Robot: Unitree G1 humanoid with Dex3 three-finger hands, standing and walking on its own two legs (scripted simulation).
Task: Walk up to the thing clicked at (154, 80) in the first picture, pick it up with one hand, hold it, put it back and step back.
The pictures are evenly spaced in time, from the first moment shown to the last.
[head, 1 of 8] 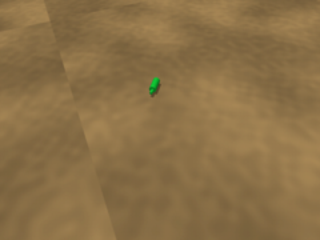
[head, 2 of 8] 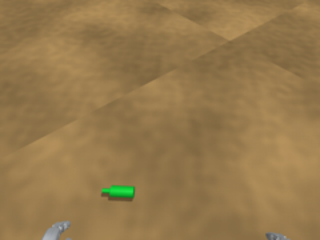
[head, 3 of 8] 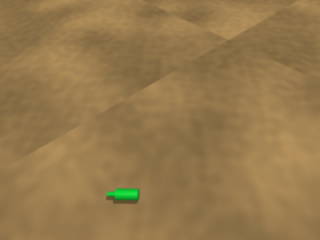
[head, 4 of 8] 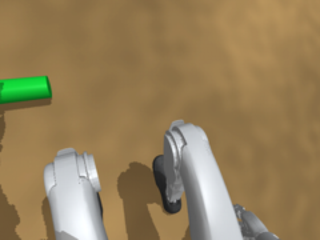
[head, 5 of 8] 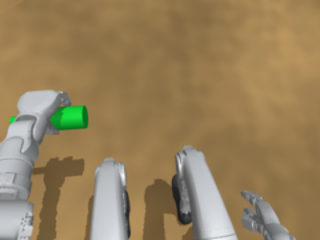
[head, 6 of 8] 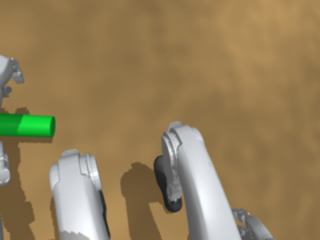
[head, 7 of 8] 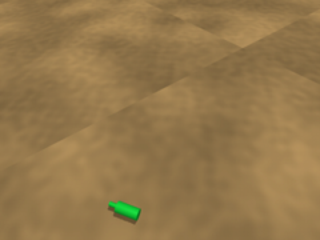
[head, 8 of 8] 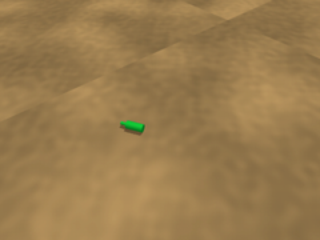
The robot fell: no
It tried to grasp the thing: yes
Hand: left
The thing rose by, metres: 0.65
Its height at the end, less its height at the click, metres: +0.00
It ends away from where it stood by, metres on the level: 0.10
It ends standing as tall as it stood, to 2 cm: yes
